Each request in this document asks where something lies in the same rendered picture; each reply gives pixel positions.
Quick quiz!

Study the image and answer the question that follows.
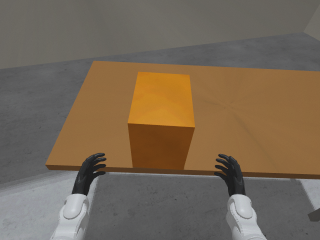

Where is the left robot forearm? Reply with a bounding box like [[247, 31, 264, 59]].
[[49, 193, 89, 240]]

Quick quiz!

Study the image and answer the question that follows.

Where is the table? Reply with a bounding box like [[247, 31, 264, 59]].
[[45, 60, 320, 222]]

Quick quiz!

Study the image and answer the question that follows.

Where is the carton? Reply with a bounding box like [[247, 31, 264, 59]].
[[127, 72, 195, 170]]

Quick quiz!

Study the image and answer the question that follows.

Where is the right robot forearm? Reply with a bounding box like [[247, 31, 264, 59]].
[[226, 194, 267, 240]]

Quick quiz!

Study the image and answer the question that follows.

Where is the robot left hand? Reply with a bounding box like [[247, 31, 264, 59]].
[[71, 153, 107, 196]]

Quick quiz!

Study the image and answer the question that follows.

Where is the robot right hand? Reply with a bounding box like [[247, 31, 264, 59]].
[[214, 154, 246, 197]]

